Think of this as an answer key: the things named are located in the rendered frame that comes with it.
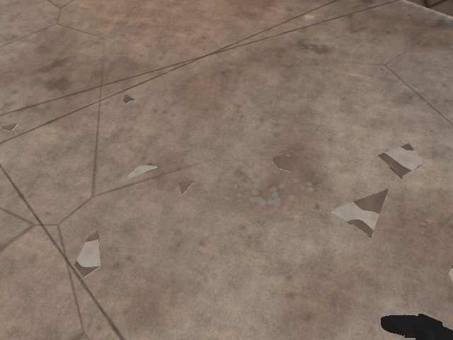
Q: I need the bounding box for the robot right hand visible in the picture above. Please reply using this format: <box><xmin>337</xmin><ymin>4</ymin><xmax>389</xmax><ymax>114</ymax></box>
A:
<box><xmin>381</xmin><ymin>314</ymin><xmax>453</xmax><ymax>340</ymax></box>

